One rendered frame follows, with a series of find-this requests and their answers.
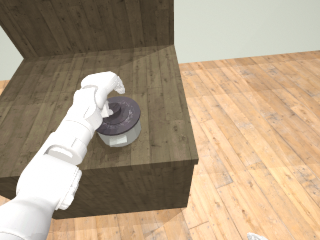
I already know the robot left hand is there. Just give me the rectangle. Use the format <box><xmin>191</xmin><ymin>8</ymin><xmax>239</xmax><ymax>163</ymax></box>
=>
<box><xmin>81</xmin><ymin>71</ymin><xmax>125</xmax><ymax>118</ymax></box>

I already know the left robot forearm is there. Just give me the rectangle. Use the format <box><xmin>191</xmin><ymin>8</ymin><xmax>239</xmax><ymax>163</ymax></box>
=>
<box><xmin>16</xmin><ymin>82</ymin><xmax>107</xmax><ymax>196</ymax></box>

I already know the table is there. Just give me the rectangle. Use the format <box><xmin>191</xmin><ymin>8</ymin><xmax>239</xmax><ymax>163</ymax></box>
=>
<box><xmin>0</xmin><ymin>0</ymin><xmax>199</xmax><ymax>220</ymax></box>

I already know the lid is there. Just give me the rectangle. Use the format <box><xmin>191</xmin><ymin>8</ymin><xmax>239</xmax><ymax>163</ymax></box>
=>
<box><xmin>96</xmin><ymin>96</ymin><xmax>141</xmax><ymax>136</ymax></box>

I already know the left robot upper arm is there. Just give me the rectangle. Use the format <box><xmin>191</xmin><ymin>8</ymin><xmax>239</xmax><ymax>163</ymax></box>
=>
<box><xmin>0</xmin><ymin>153</ymin><xmax>82</xmax><ymax>240</ymax></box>

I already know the pot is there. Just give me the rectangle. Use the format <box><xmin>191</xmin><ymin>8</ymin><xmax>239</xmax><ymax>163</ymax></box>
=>
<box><xmin>97</xmin><ymin>119</ymin><xmax>141</xmax><ymax>147</ymax></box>

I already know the knob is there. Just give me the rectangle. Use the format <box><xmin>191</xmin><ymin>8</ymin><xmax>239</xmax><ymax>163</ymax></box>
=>
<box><xmin>108</xmin><ymin>102</ymin><xmax>122</xmax><ymax>117</ymax></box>

